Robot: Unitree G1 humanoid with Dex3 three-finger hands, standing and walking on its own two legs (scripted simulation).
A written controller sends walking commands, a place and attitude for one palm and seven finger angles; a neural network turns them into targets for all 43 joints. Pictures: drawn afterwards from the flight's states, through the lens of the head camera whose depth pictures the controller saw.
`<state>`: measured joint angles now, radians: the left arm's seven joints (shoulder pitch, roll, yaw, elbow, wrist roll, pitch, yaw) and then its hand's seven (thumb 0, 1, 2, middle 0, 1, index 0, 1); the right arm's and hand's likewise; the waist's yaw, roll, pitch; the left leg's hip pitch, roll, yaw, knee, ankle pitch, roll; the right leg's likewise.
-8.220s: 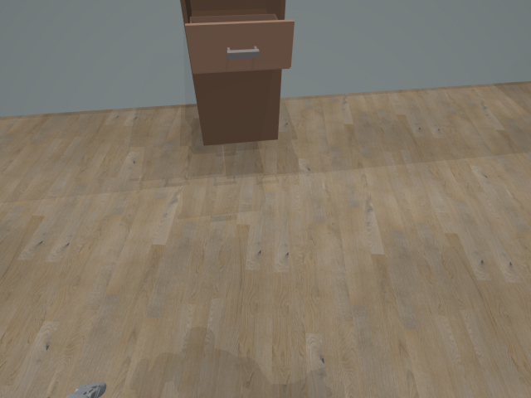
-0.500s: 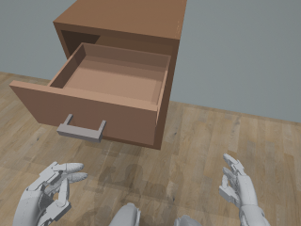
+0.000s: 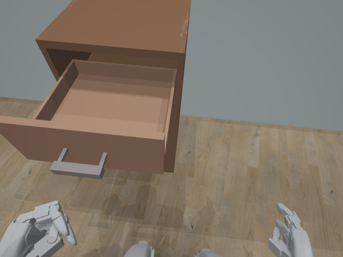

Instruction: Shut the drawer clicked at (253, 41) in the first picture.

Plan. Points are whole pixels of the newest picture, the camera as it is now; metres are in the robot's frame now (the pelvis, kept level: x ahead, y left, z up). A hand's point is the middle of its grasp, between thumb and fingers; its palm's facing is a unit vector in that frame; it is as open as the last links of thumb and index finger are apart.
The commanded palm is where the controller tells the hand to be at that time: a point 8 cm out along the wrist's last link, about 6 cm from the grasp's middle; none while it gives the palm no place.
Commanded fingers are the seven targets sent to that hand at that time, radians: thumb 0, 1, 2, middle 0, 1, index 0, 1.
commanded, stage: raise the hand and make a fist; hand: left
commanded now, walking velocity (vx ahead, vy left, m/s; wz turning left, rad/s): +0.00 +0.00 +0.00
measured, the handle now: (81, 162) +0.33 +0.25 +0.00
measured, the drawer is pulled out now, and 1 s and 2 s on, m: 0.29 0.29 0.29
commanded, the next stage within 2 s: bring the fist close to the handle in 0.82 s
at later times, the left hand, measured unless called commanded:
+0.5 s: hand (41, 238) +0.15 +0.23 +0.09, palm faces +0.00 -1.00 -0.08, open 3.3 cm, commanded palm +0.11 +0.28 +0.10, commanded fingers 0.00 0.90 0.90 -1.40 -1.60 -1.40 -1.60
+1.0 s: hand (51, 236) +0.15 +0.22 +0.08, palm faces +0.01 -1.00 -0.10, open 3.3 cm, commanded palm +0.12 +0.28 +0.09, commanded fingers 0.00 0.90 0.90 -1.40 -1.60 -1.40 -1.60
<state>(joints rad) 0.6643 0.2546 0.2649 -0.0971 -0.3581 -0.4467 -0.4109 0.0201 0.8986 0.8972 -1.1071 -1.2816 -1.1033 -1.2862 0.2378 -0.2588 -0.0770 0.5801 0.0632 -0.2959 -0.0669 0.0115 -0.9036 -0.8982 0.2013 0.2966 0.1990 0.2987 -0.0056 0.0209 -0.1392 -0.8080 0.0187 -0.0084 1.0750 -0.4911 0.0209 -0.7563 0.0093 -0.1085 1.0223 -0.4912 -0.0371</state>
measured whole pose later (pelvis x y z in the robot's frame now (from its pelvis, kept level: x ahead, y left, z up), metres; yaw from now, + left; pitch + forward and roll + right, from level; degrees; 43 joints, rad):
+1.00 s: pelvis +0.00 +0.01 +0.01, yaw +1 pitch +10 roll -3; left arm 0.70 0.27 0.22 -0.26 -0.30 -0.31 -0.31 0.02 0.90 0.90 -1.40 -1.60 -1.39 -1.60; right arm 0.24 -0.21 0.01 0.51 0.07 -0.27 -0.05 0.01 -0.90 -0.90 0.20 0.30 0.20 0.30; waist 0.01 0.04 -0.15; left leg -0.72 0.01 -0.01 1.04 -0.49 0.04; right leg -0.66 0.00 -0.11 0.97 -0.48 -0.02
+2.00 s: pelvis -0.01 +0.01 -0.05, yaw -1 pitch +21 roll -4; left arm 0.33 0.27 0.23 0.05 -0.29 -0.42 -0.33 0.02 0.90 0.90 -1.40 -1.60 -1.39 -1.60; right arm 0.19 -0.24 0.00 0.53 0.03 -0.18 -0.04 0.01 -0.90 -0.90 0.21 0.30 0.20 0.30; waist -0.02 0.02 -0.18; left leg -1.10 0.02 -0.01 1.31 -0.57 0.04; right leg -1.04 0.00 -0.11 1.25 -0.57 -0.03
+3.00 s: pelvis -0.01 +0.00 -0.05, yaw +0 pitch +21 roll -3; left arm 0.13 0.31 0.24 0.20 -0.29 -0.42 -0.33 -0.04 0.79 0.90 -1.40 -1.60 -1.40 -1.60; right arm 0.22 -0.27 0.02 0.56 0.03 -0.13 -0.05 0.01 -0.90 -0.90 0.21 0.30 0.20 0.30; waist -0.03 0.03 -0.17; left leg -1.12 0.02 -0.03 1.31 -0.56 0.02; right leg -1.06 0.01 -0.12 1.26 -0.56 -0.04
